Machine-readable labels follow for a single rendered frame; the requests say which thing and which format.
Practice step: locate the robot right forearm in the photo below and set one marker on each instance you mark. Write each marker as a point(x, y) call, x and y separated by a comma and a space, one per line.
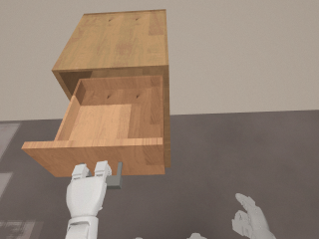
point(262, 234)

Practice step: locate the cabinet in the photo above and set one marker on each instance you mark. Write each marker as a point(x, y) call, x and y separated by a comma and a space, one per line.
point(118, 44)

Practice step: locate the drawer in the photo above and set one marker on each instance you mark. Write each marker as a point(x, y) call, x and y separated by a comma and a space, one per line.
point(114, 119)

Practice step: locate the robot left hand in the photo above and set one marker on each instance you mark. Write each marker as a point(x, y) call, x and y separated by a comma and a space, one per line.
point(85, 195)

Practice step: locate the handle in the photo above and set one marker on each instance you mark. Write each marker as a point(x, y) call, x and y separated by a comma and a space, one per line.
point(113, 181)

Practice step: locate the robot right hand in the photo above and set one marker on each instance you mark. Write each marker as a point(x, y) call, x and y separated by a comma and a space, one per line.
point(245, 223)

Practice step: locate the robot right shin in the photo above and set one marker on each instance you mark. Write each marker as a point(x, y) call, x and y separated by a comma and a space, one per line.
point(195, 234)

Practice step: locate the robot left forearm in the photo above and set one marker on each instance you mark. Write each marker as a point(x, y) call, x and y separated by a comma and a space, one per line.
point(83, 227)

